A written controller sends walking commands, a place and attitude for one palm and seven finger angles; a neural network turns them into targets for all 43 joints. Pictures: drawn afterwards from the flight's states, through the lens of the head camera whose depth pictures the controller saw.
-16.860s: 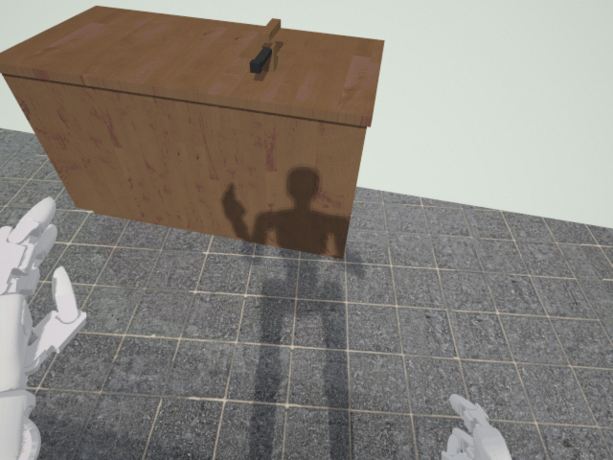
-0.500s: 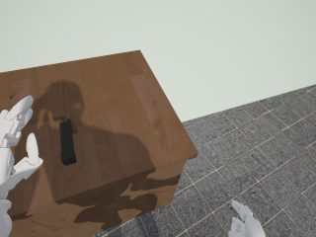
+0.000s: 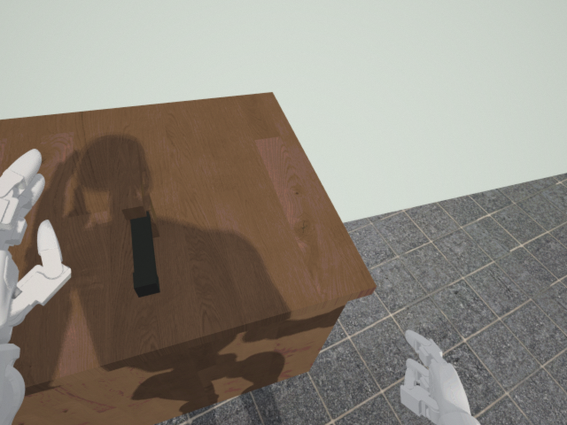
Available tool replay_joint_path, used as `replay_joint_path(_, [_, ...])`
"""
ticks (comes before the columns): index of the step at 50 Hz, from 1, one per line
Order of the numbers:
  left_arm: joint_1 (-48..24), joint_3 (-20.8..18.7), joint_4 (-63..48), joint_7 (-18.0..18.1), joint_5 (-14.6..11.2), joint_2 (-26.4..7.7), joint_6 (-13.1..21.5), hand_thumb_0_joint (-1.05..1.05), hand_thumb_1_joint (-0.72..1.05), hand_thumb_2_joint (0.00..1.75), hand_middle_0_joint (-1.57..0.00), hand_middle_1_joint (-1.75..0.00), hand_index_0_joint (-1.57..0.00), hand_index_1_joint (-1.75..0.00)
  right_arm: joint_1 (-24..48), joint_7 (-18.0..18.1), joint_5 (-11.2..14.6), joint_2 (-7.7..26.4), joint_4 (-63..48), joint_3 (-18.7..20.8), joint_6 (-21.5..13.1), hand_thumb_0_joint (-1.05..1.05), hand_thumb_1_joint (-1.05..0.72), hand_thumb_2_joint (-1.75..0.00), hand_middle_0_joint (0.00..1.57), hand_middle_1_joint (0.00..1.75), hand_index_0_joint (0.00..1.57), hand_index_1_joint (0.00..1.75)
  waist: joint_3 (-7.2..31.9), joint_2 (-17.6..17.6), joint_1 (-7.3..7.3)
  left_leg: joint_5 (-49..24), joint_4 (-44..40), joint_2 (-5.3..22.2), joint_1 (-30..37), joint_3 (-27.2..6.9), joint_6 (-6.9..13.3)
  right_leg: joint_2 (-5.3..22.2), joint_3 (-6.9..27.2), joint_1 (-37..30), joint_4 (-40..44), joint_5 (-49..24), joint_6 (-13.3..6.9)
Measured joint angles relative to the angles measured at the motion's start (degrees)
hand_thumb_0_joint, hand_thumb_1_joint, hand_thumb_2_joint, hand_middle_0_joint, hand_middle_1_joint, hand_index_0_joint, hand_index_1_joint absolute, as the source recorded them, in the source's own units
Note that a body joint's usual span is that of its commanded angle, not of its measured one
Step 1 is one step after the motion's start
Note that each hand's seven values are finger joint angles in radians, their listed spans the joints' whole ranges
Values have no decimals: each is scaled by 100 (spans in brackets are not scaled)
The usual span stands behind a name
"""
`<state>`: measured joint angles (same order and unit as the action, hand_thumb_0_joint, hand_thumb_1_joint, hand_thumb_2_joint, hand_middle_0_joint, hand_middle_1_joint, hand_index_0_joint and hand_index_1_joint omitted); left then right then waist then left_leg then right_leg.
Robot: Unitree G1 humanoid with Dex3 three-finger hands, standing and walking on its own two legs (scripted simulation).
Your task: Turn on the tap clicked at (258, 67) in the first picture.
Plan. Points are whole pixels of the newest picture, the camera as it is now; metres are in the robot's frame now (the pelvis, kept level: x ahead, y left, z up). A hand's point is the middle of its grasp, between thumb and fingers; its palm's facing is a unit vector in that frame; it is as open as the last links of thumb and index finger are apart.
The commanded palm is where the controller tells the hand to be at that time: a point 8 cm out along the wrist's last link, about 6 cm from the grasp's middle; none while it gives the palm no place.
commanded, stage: look again from close up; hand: left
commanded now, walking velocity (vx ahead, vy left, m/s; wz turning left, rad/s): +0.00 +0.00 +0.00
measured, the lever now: (146, 282) +0.28 +0.22 +0.03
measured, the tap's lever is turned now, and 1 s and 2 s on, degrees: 0 0 0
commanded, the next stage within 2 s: shuffle to correct the standing spot in 0.34 s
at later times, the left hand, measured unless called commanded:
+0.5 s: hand (62, 288) +0.20 +0.25 +0.16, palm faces +0.37 -0.86 -0.36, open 7.4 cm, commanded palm +0.15 +0.28 +0.17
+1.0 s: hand (129, 300) +0.20 +0.18 +0.16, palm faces +0.33 -0.86 -0.38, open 7.4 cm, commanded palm +0.14 +0.22 +0.17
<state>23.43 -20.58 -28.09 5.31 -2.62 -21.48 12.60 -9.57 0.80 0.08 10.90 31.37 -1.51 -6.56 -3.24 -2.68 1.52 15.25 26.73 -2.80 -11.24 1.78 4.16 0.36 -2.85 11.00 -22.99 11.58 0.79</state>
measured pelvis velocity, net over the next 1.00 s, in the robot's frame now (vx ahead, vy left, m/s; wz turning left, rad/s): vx -0.02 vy -0.06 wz -0.02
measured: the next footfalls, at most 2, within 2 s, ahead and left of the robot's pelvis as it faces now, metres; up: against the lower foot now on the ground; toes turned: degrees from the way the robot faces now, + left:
left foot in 1.70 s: -0.04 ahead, +0.00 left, +0.00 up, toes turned +2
right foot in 1.94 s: +0.01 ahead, -0.26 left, +0.00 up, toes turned +0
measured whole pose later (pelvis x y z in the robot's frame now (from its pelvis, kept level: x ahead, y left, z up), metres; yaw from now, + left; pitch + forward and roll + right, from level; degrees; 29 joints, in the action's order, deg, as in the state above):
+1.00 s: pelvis -0.02 -0.06 +0.00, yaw -1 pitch +0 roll -1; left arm 25.3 -21.0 -29.5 4.4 -4.3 -21.3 10.6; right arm -11.2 1.4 0.4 11.2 32.0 0.1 -6.4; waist -3.9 -1.1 1.5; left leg 14.3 28.9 1.8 -15.0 0.9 -0.4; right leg -4.0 -3.9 14.9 -24.7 10.4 -4.1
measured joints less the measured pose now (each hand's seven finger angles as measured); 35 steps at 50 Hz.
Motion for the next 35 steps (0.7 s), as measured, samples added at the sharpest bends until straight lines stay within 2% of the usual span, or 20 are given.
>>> replay_joint_path(10, [26,49,105,44,33,82,-16,1,89,90,-21,-30,-21,-30,-254,39,10,5,178,4,69,1,-91,-89,21,30,20,30,-36,61,-15,-83,-28,-22,-5,-11,24,22,-15,-16,54,-91,19])
replay_joint_path(23, [60,56,211,36,82,103,52,1,89,90,-21,-30,-21,-30,-337,52,20,19,245,34,-28,1,-91,-89,21,30,20,30,-13,129,-56,-138,-45,-5,-25,-8,20,6,-14,7,71,-146,-3])
replay_joint_path(35, [-83,-37,65,-16,-24,30,-39,1,89,90,-21,-30,-21,-30,-134,-14,34,-79,98,82,13,1,-91,-89,21,30,20,30,-131,32,-11,-213,-137,56,-17,32,-112,-50,26,124,-58,-117,-108])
